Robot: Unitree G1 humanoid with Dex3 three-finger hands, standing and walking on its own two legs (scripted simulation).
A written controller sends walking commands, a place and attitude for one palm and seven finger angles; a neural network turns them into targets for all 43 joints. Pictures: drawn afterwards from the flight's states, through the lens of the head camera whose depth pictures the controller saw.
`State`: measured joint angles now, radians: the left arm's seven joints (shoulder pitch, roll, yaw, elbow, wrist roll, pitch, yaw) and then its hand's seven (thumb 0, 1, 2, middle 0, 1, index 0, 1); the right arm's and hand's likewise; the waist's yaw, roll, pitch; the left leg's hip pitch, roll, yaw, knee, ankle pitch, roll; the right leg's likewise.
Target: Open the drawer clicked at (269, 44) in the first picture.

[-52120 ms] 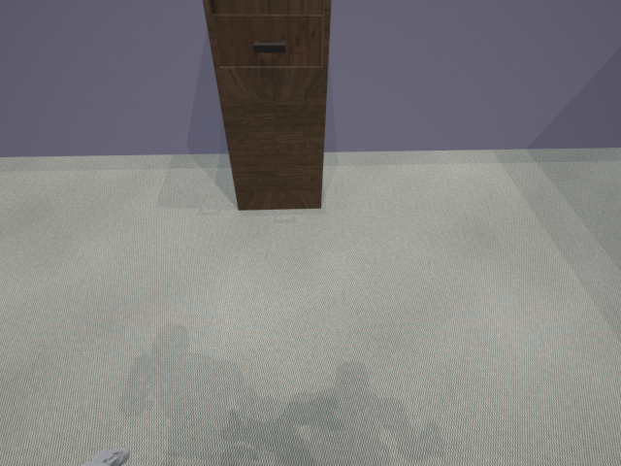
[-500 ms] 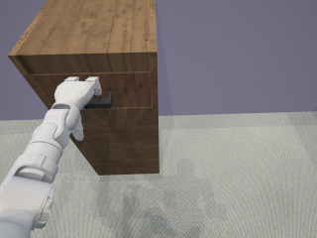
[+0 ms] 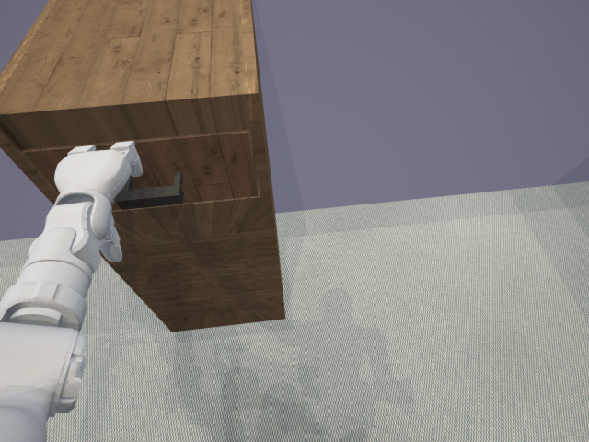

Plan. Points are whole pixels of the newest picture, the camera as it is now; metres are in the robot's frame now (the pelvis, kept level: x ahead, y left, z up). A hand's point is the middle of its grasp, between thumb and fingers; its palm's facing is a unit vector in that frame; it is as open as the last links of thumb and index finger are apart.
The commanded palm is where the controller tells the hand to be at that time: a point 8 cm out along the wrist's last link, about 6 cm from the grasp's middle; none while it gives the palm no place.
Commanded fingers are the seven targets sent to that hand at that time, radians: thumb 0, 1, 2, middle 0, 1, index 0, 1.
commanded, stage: move the hooked fingers above the handle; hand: left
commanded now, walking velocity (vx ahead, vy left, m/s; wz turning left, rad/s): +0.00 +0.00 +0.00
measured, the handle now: (152, 188) +0.52 +0.24 +0.01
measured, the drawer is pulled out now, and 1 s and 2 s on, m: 0.00 0.00 0.00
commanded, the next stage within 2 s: lower the fingers behind the handle in 1.44 s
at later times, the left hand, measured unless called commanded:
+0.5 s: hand (132, 179) +0.47 +0.23 +0.08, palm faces -0.02 +0.02 -1.00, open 13.6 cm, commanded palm +0.45 +0.26 +0.12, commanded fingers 0.00 -0.50 0.30 -0.30 -1.20 -0.30 -1.20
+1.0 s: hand (130, 184) +0.48 +0.24 +0.07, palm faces +0.06 -0.02 -1.00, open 13.4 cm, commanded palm +0.45 +0.25 +0.12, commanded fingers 0.00 -0.50 0.30 -0.30 -1.20 -0.30 -1.20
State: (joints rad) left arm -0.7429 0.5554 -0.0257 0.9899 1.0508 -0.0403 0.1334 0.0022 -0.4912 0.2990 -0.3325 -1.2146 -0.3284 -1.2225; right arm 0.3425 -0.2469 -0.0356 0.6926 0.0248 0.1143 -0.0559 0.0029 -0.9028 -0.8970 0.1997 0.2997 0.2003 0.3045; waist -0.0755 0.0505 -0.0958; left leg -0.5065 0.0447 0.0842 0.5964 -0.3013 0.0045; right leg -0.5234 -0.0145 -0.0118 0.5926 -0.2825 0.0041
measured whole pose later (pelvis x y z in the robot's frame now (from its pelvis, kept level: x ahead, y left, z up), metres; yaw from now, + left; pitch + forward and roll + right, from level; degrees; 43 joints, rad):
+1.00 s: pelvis +0.00 +0.01 -0.01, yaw +1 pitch +15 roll -1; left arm -0.82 0.49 -0.04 0.99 1.07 -0.07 0.30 0.00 -0.49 0.30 -0.42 -1.27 -0.38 -1.28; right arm 0.34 -0.28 -0.06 0.75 0.01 0.09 -0.02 0.00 -0.90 -0.90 0.20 0.30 0.20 0.30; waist -0.08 0.05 -0.12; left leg -0.62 0.04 0.05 0.68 -0.33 0.01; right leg -0.61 -0.02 -0.04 0.65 -0.31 0.01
